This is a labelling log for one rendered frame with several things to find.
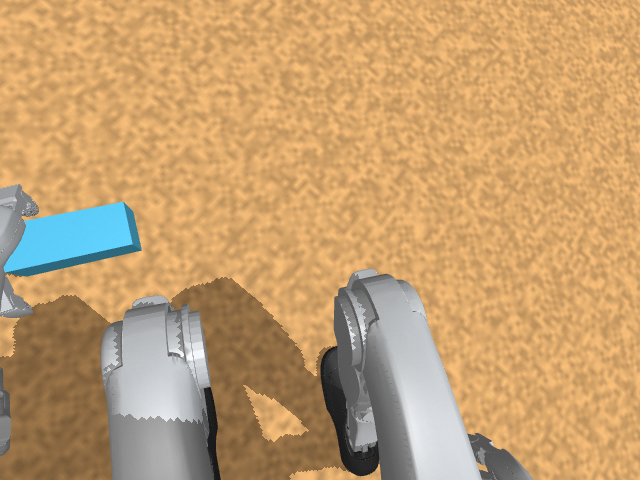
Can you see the left robot hand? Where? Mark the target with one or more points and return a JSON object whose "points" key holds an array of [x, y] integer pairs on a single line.
{"points": [[14, 203]]}

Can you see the right robot hand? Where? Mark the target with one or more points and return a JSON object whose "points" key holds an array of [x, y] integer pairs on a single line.
{"points": [[501, 465]]}

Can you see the left robot foot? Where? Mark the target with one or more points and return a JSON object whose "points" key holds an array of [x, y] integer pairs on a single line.
{"points": [[213, 426]]}

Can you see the carton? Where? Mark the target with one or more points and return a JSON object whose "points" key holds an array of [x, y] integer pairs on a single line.
{"points": [[69, 239]]}

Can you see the right robot foot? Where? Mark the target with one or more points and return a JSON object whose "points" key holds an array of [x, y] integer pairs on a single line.
{"points": [[358, 463]]}

